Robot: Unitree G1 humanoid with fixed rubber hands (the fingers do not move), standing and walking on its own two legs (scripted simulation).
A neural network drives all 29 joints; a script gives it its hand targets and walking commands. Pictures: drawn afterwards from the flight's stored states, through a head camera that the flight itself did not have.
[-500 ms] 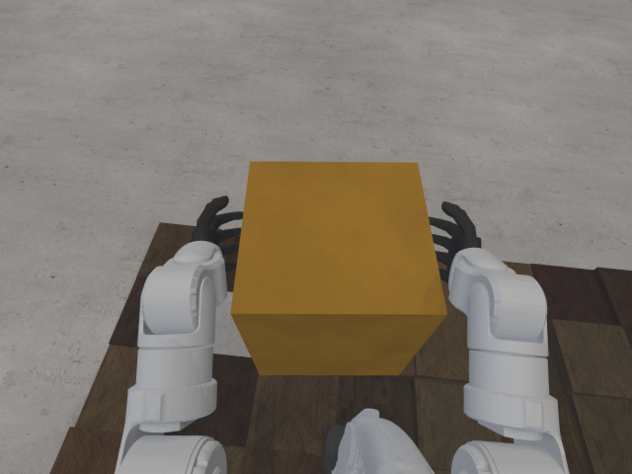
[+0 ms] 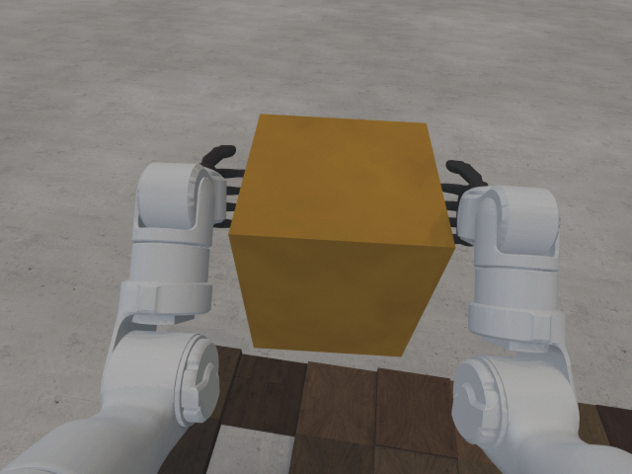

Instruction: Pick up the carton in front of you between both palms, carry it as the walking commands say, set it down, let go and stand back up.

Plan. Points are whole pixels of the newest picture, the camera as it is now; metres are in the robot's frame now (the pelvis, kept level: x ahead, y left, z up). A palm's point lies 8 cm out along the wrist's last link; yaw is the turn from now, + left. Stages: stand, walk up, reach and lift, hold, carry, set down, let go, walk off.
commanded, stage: carry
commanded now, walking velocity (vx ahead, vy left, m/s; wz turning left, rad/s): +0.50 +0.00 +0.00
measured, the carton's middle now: (334, 242) +0.39 +0.01 +0.11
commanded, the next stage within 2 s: none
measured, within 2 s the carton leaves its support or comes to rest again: neither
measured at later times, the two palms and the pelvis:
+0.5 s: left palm (270, 142) +0.66 +0.13 +0.08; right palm (427, 155) +0.66 -0.17 +0.08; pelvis +0.30 +0.00 -0.02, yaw -1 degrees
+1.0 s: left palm (266, 84) +0.96 +0.18 +0.06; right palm (386, 89) +0.95 -0.11 +0.07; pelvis +0.62 +0.03 -0.06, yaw -2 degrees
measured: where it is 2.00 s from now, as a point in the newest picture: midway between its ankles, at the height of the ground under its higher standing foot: (321, 259)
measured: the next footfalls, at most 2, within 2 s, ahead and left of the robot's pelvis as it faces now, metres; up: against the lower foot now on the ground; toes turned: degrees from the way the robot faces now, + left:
right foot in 0.44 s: +0.44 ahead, -0.07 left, -0.02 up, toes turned -3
left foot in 0.92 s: +0.76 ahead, +0.09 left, -0.05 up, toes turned +3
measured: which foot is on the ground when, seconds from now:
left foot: down 0.00-0.46, up 0.48-0.90, down 0.92-1.00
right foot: up 0.00-0.42, down 0.44-0.92, up 0.94-1.00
